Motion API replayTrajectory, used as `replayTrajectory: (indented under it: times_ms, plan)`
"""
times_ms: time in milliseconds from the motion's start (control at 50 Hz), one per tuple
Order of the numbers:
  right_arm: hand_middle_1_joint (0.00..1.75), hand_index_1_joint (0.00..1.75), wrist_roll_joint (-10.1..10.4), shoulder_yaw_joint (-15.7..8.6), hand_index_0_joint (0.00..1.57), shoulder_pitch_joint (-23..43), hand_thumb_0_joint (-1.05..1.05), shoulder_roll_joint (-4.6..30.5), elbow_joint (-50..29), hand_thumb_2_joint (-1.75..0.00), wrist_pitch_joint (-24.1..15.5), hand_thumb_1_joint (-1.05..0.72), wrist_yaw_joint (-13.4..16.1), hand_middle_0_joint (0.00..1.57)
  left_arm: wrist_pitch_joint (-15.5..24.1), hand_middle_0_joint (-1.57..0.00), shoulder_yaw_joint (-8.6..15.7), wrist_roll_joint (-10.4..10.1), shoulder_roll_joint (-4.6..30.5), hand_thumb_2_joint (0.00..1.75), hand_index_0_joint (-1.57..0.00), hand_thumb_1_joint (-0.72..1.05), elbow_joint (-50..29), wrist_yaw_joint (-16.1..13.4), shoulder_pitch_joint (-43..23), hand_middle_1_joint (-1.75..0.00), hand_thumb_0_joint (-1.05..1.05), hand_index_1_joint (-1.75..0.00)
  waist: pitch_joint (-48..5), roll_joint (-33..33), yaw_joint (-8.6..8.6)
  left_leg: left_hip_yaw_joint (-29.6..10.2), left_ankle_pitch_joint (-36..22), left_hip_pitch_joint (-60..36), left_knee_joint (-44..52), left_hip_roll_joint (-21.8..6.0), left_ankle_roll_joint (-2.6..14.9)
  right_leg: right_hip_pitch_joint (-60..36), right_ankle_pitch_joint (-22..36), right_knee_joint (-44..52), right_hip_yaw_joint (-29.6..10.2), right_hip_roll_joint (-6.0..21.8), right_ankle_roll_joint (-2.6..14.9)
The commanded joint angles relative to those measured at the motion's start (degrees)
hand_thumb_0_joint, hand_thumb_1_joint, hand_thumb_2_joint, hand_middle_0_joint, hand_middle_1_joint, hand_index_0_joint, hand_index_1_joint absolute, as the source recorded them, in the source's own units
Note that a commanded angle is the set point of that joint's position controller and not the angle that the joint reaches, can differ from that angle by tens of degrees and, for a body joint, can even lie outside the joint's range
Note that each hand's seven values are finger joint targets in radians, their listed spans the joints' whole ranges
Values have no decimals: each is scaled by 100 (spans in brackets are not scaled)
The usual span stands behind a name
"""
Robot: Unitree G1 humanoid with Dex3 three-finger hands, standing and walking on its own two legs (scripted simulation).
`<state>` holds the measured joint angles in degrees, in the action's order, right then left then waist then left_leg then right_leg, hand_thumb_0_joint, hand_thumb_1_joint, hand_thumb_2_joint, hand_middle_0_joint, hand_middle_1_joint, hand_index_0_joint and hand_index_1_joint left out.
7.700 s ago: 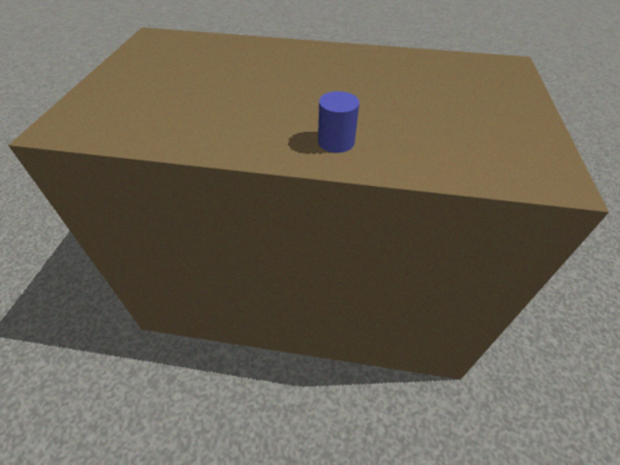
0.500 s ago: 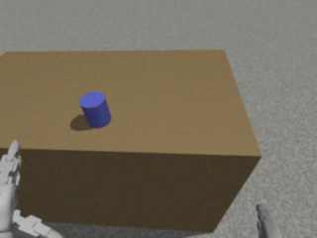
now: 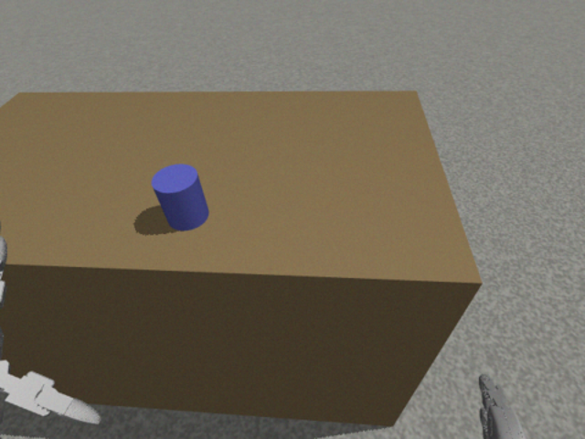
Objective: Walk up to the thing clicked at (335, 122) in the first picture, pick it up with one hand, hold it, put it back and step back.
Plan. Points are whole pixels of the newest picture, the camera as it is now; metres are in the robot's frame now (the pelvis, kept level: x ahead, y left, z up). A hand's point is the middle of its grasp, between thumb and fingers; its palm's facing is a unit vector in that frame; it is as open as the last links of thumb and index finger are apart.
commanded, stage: rise first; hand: left
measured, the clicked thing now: (181, 197) +0.48 +0.22 +0.07
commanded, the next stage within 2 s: go down in 0.36 s
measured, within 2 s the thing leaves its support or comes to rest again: neither
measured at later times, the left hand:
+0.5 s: hand (26, 311) +0.20 +0.26 +0.19, palm faces +0.41 -0.78 -0.47, open 17.7 cm
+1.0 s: hand (3, 234) +0.28 +0.33 +0.21, palm faces +0.33 -0.90 -0.29, open 17.4 cm
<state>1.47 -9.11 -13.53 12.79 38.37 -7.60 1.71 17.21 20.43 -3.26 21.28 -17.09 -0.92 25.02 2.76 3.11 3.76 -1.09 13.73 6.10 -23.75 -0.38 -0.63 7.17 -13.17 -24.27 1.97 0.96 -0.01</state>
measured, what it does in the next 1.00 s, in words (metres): stands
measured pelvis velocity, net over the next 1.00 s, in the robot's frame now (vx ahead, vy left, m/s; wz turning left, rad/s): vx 0.00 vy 0.00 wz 0.01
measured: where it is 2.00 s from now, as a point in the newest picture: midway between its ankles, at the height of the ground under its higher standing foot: outside the picture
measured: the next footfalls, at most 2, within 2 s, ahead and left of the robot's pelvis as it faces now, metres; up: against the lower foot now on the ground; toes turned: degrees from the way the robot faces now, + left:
none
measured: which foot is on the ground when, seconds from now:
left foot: down 0.00-1.00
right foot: down 0.00-1.00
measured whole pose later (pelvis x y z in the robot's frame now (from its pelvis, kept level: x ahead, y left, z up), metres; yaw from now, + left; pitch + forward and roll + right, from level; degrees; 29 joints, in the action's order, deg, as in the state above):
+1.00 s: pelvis +0.00 +0.00 +0.00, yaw +1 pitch -1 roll +0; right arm 2.3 -4.1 -11.3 11.6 41.0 -6.2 4.6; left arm 7.4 31.9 -12.8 31.5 9.8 16.7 -5.5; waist -1.3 1.9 1.5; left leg -1.6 15.5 11.3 -27.7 -0.1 -0.4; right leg 11.8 -14.6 -27.4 2.4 1.3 -0.3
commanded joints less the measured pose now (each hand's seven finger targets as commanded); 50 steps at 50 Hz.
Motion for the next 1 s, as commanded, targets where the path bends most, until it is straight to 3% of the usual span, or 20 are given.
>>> replayTrajectory:
  times_ms: [0,20,40,60,100,140,420,440,460,480,500,520,540,640,740,780,800,840,880,980]
  plan:
    - [5,5,41,-83,5,492,0,645,-926,-5,-329,50,43,5,383,-6,713,-87,1084,6,-5,-60,-1133,-94,-450,-6,0,-7,-303,-92,30,211,-742,205,430,118,148,-111,612,428,172,-50,46]
    - [5,5,49,-334,5,472,0,853,-907,-5,-329,50,71,5,397,-6,828,-93,1176,6,-5,-60,-1228,-109,-453,-6,0,-7,-338,-8,41,223,-751,195,442,117,134,-93,617,421,156,-48,66]
    - [5,5,35,-340,5,437,0,901,-1016,-5,-340,49,76,5,397,-6,774,-92,1135,6,-5,-61,-1166,-103,-507,-6,0,-7,-396,-92,-54,220,-758,135,432,107,136,-99,640,436,154,-58,49]
    - [5,5,53,-162,5,456,0,703,-984,-5,-345,50,54,5,424,-6,836,-103,1169,6,-5,-61,-1316,-106,-535,-6,0,-7,-432,-22,45,214,-782,140,419,119,145,-148,638,431,160,-40,57]
    - [5,5,52,-344,5,435,0,878,-966,-5,-352,50,70,5,426,-5,817,-110,1173,7,-4,-60,-1252,-94,-460,-6,0,-7,-398,-69,1,228,-823,149,402,132,151,-110,710,423,152,-38,46]
    - [5,5,61,-192,5,451,0,713,-947,-6,-358,49,46,5,439,-6,849,-116,1158,8,-5,-61,-1284,-92,-460,-7,0,-8,-351,18,44,231,-818,183,409,127,140,-94,689,409,159,-38,53]
    - [5,5,65,-360,5,361,0,872,-1088,-7,-365,49,53,5,481,-6,1105,-137,1331,10,-4,-61,-1373,-91,-729,-6,0,-8,-469,-71,22,208,-1102,99,344,120,132,-155,978,343,150,-30,47]
    - [5,5,66,-341,5,270,0,781,-951,-5,-339,50,47,5,487,-5,1123,-121,1316,5,-5,-58,-1331,-95,-612,-7,0,-7,-461,-47,52,192,-1166,98,355,101,115,-145,1005,320,164,-40,60]
    - [5,5,-31,-86,5,335,0,478,-726,-6,-283,52,-25,5,692,-4,891,-231,810,11,-1,-61,-1260,85,-823,-4,0,-7,-604,-302,-52,185,-1060,244,98,96,99,0,879,119,171,-54,10]
    - [5,5,70,-503,5,417,0,915,-979,-5,-329,50,47,5,570,-5,1339,-148,1561,5,-6,-60,-1237,-60,-621,-8,0,-8,-477,82,121,198,-1117,163,339,135,106,-147,940,294,159,-8,54]
    - [5,5,-46,-287,5,420,0,728,-757,-5,-283,50,-7,5,765,-6,1106,-292,1019,6,-5,-60,-1187,101,-930,-5,0,-6,-632,-345,-73,177,-1004,302,51,89,105,-4,836,108,158,-47,-1]
    - [5,5,-42,-248,5,486,0,651,-688,-5,-250,50,-18,5,795,-5,1199,-296,1118,6,-5,-61,-1070,159,-881,-6,0,-6,-654,-234,8,191,-964,353,19,135,105,51,812,71,141,3,-8]
    - [5,5,-49,-451,5,550,0,923,-858,-6,-230,50,0,5,812,-6,1306,-321,1251,5,-6,-61,-986,186,-998,-6,0,-7,-660,-159,-62,211,-924,349,21,138,93,71,801,55,118,-1,-2]
    - [5,5,-25,-219,5,649,0,730,-940,-5,-81,51,50,5,656,-6,1472,-417,1565,6,-5,-58,-505,296,-1863,-4,0,-5,-662,-118,-120,173,-666,490,-14,178,103,176,576,82,126,28,-19]
    - [5,5,36,-90,5,733,0,790,-856,-5,-100,52,217,5,166,-5,1442,-634,1996,7,-4,-52,224,749,-3029,-2,0,-4,-744,-51,-331,113,-569,428,29,153,136,318,576,85,122,20,-25]
    - [5,5,61,184,5,641,0,393,-347,-5,-78,52,241,5,14,-5,1475,-736,2180,7,-4,-53,346,995,-3459,-3,0,-4,-742,300,-242,138,-625,452,32,193,138,373,622,68,120,38,7]
    - [5,5,46,2,5,663,0,779,-620,-6,-93,51,304,5,-97,-4,1638,-789,2433,8,-3,-50,696,1118,-3586,-3,0,-4,-977,67,-339,108,-790,363,0,161,146,277,787,53,129,20,-2]
    - [5,5,63,280,5,638,0,501,-429,-5,-107,52,314,5,-324,-4,1657,-891,2481,9,-3,-48,1042,1350,-3826,-3,0,-4,-1077,197,-233,92,-1040,403,-25,167,137,194,978,28,137,22,24]
    - [5,5,92,179,5,945,0,751,-594,-6,-152,52,372,5,-541,-4,1711,-1006,2653,8,-3,-50,1394,1568,-4093,-3,0,-4,-1100,220,-217,88,-1045,385,20,153,120,229,918,41,151,-2,54]
    - [5,5,103,355,5,764,0,770,-712,-6,-256,52,418,5,-944,-3,1874,-1165,2996,8,-2,-47,2145,2033,-4768,-1,0,-2,-1421,163,-183,45,-1417,337,-18,106,92,132,1140,8,169,-41,76]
